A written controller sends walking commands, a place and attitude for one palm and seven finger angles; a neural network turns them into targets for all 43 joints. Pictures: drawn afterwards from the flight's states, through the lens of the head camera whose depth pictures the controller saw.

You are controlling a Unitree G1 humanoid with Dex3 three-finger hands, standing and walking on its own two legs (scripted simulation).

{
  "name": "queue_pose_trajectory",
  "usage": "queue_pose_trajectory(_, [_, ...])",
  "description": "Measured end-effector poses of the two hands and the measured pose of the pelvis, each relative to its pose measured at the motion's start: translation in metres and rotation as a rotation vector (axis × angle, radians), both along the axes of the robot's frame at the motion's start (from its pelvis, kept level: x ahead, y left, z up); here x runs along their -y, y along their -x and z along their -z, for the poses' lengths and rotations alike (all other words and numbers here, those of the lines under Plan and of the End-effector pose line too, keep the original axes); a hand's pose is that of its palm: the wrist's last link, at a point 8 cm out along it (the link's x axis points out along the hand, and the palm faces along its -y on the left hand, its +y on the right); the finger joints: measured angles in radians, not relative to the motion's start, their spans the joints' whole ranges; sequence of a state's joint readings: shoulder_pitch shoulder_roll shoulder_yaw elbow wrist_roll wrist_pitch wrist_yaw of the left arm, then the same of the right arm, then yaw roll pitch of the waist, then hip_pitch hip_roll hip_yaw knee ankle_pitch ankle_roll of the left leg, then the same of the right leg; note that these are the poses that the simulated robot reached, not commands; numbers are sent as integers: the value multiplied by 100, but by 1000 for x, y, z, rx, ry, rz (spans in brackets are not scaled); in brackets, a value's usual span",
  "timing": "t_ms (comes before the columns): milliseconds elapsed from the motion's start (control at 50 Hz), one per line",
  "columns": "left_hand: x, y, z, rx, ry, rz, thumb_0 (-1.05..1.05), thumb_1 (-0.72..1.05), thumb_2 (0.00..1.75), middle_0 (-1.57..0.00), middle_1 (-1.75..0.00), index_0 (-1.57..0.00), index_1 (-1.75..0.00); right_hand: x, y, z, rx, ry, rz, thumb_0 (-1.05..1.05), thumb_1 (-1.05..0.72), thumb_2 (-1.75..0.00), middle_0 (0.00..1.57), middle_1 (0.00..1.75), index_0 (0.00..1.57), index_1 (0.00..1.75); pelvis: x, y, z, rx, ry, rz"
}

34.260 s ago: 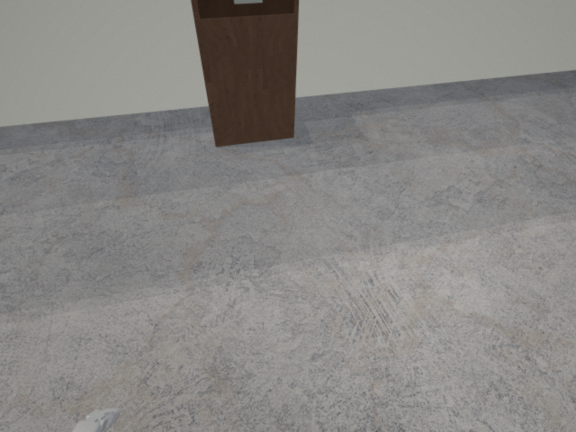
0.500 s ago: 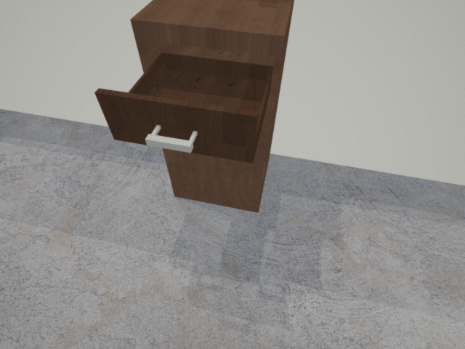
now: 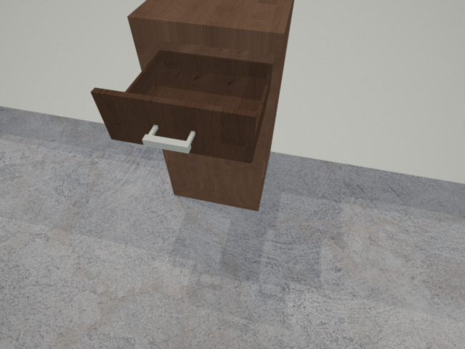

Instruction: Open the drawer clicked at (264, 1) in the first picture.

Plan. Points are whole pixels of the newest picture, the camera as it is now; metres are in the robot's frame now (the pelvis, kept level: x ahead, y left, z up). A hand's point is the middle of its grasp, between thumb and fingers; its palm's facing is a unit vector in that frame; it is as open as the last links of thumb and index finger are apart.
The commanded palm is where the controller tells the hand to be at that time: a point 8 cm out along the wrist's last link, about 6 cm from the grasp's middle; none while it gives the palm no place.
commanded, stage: look to check the result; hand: left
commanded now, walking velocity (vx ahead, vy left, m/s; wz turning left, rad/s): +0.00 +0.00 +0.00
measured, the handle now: (170, 137) +0.58 +0.19 -0.01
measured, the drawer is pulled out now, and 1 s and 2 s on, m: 0.29 0.29 0.29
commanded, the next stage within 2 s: stand and wait in 0.06 s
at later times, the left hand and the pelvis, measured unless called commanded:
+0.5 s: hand out of the picture +0.01 +0.18 -0.17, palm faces +0.03 -0.98 -0.20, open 7.4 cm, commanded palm none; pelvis +0.01 +0.00 +0.00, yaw +0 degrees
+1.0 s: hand out of the picture +0.03 +0.18 -0.17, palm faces +0.03 -0.98 -0.22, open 7.4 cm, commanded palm none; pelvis +0.01 +0.00 +0.00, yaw +0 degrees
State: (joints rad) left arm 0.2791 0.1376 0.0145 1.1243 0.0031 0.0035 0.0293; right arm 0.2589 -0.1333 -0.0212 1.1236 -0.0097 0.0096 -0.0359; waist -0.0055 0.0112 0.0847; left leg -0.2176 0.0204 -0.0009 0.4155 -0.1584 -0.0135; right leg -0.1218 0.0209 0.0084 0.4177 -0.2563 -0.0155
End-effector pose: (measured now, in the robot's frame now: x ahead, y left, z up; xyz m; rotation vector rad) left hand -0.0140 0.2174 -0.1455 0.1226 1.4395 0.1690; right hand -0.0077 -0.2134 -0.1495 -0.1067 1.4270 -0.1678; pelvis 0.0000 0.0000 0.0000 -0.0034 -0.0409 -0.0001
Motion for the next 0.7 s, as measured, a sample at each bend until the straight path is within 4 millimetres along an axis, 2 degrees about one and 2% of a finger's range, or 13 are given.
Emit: queue_pose_trajectory(700, [-9,-30,-3,37,-24,17,1,90,89,-20,-30,-20,-29,12,-25,-3,26,21,-14,1,-90,-90,20,30,20,30,2,-11,-2,-4,-2,0])
